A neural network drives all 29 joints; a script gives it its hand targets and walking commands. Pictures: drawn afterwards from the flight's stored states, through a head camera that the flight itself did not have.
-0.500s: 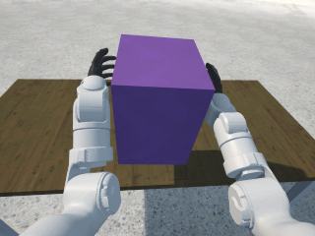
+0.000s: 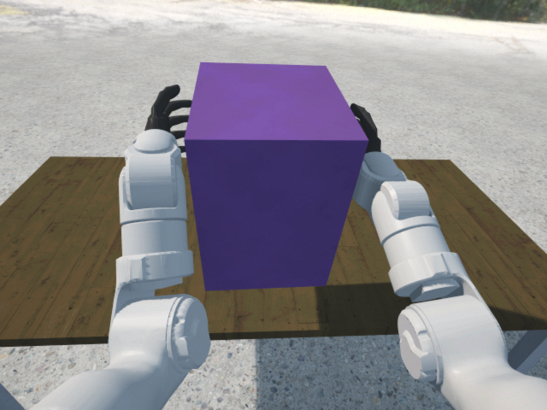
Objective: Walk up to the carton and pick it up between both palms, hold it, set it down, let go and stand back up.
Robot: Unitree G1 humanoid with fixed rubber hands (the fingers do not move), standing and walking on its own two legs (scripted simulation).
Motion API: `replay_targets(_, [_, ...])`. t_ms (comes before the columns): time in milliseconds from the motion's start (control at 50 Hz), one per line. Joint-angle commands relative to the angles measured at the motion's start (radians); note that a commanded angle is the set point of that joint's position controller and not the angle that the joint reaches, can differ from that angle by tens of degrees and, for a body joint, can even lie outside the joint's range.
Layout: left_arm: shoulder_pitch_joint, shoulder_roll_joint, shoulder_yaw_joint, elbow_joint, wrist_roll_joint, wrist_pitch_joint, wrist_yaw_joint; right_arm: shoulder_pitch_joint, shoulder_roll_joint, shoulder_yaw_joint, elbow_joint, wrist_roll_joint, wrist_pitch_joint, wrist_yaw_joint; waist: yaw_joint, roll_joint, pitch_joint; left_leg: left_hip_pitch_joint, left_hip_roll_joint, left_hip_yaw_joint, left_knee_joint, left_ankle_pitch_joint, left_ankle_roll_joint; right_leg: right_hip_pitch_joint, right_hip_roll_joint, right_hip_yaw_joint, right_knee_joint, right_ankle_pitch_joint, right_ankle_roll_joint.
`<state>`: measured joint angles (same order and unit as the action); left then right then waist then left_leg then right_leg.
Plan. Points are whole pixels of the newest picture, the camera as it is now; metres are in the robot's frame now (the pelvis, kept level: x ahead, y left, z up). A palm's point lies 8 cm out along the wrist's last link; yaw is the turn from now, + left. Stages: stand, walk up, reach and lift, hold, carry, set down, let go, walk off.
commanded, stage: hold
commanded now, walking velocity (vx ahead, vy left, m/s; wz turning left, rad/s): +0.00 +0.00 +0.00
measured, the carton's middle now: (265, 178) +0.38 +0.01 +0.21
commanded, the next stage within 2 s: none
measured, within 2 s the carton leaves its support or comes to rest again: neither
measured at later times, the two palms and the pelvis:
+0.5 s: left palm (162, 136) +0.37 +0.15 +0.28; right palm (363, 152) +0.37 -0.13 +0.26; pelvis +0.01 -0.01 +0.00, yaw +1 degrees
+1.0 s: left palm (168, 134) +0.37 +0.15 +0.29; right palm (369, 153) +0.37 -0.13 +0.26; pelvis +0.01 -0.01 +0.00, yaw +0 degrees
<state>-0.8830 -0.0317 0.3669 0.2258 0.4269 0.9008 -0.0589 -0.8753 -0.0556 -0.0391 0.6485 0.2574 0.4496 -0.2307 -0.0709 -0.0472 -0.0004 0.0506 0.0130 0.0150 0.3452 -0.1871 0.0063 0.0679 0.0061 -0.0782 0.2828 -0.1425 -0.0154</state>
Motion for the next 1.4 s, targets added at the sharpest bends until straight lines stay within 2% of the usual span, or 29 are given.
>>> replay_targets(0, [-0.686,-0.571,-0.419,0.079,-0.203,-0.086,-0.134,-0.995,0.579,0.188,-0.298,0.041,-0.055,0.104,-0.046,0.117,-0.278,-0.248,-0.023,0.027,-0.125,-0.049,0.004,0.117,0.066,0.017,-0.001,-0.022,0.030])
replay_targets(40, [-0.690,-0.562,-0.394,0.113,-0.204,-0.089,-0.126,-1.018,0.589,0.188,-0.283,0.037,-0.048,0.104,-0.038,0.104,-0.305,-0.237,-0.030,0.024,-0.120,-0.051,0.008,0.105,0.063,0.018,-0.002,-0.021,0.036])
replay_targets(80, [-0.676,-0.524,-0.340,0.156,-0.199,-0.091,-0.128,-1.005,0.593,0.195,-0.249,0.044,-0.037,0.100,-0.017,0.060,-0.321,-0.214,-0.045,0.032,-0.107,-0.022,0.017,0.101,0.051,0.030,-0.012,-0.009,0.045])
replay_targets(160, [-0.590,-0.466,-0.253,0.180,-0.173,-0.084,-0.139,-1.009,0.610,0.280,-0.294,0.106,-0.024,0.070,0.040,-0.020,-0.369,-0.161,-0.067,0.039,-0.079,0.078,0.036,0.156,0.046,0.043,-0.020,0.113,0.069])
replay_targets(200, [-0.608,-0.442,-0.245,0.163,-0.167,-0.079,-0.148,-0.989,0.611,0.289,-0.279,0.124,-0.011,0.057,0.039,-0.027,-0.351,-0.149,-0.071,0.043,-0.078,0.093,0.038,0.147,0.046,0.043,-0.024,0.129,0.072])
replay_targets(260, [-0.631,-0.448,-0.275,0.121,-0.181,-0.074,-0.162,-0.961,0.596,0.280,-0.273,0.139,0.001,0.049,0.012,0.000,-0.335,-0.130,-0.066,0.043,-0.075,0.116,0.023,0.133,0.053,0.037,-0.025,0.141,0.065])
replay_targets(280, [-0.644,-0.454,-0.297,0.106,-0.193,-0.075,-0.167,-0.954,0.593,0.281,-0.291,0.143,0.002,0.044,-0.006,0.010,-0.345,-0.118,-0.067,0.042,-0.069,0.127,0.013,0.132,0.052,0.037,-0.028,0.160,0.066])
replay_targets(300, [-0.631,-0.464,-0.313,0.088,-0.201,-0.075,-0.169,-0.970,0.595,0.295,-0.340,0.159,-0.001,0.038,-0.005,0.019,-0.378,-0.098,-0.070,0.035,-0.053,0.172,0.009,0.143,0.052,0.038,-0.022,0.211,0.069])
replay_targets(320, [-0.600,-0.486,-0.297,0.128,-0.177,-0.061,-0.172,-0.929,0.572,0.299,-0.320,0.172,0.005,0.035,0.000,0.054,-0.315,-0.071,-0.065,0.028,-0.045,0.167,-0.006,0.113,0.052,0.023,-0.034,0.213,0.068])
replay_targets(400, [-0.624,-0.540,-0.389,0.021,-0.223,-0.064,-0.177,-0.960,0.583,0.319,-0.422,0.207,-0.002,0.020,-0.043,0.083,-0.386,-0.039,-0.068,0.017,-0.009,0.263,-0.034,0.126,0.060,0.016,-0.012,0.284,0.071])
replay_targets(480, [-0.628,-0.575,-0.457,-0.047,-0.262,-0.071,-0.159,-0.950,0.584,0.327,-0.470,0.214,0.004,0.016,-0.071,0.105,-0.404,-0.025,-0.066,0.009,0.005,0.294,-0.050,0.107,0.065,0.015,-0.006,0.276,0.068])
replay_targets(540, [-0.605,-0.571,-0.442,-0.041,-0.244,-0.065,-0.149,-0.910,0.576,0.322,-0.429,0.191,0.019,0.027,-0.060,0.103,-0.348,-0.071,-0.055,0.013,-0.034,0.229,-0.043,0.112,0.072,0.015,-0.003,0.188,0.056])
replay_targets(620, [-0.584,-0.565,-0.414,-0.028,-0.211,-0.054,-0.147,-0.888,0.564,0.315,-0.382,0.166,0.022,0.053,-0.024,0.106,-0.315,-0.132,-0.039,0.017,-0.083,0.185,-0.034,0.149,0.085,0.016,0.007,0.100,0.037])
replay_targets(760, [-0.594,-0.566,-0.423,-0.027,-0.234,-0.065,-0.125,-0.944,0.588,0.345,-0.419,0.178,0.002,0.065,-0.004,0.062,-0.378,-0.056,-0.039,0.020,-0.036,0.260,-0.024,0.110,0.094,0.020,-0.007,0.143,0.035])
replay_targets(920, [-0.592,-0.550,-0.396,0.023,-0.216,-0.059,-0.136,-0.933,0.594,0.320,-0.388,0.159,0.005,0.056,-0.013,0.056,-0.334,-0.081,-0.051,0.028,-0.052,0.163,-0.009,0.101,0.073,0.030,-0.022,0.134,0.047])
replay_targets(1120, [-0.607,-0.537,-0.391,0.032,-0.220,-0.066,-0.149,-0.941,0.608,0.319,-0.394,0.169,0.015,0.036,-0.027,0.057,-0.350,-0.081,-0.064,0.018,-0.044,0.141,-0.008,0.108,0.056,0.030,-0.018,0.199,0.070])
replay_targets(1380, [-0.611,-0.555,-0.396,0.029,-0.226,-0.066,-0.144,-0.950,0.592,0.321,-0.396,0.178,0.017,0.044,-0.021,0.067,-0.350,-0.086,-0.052,0.017,-0.048,0.180,-0.017,0.105,0.075,0.028,-0.014,0.157,0.050])
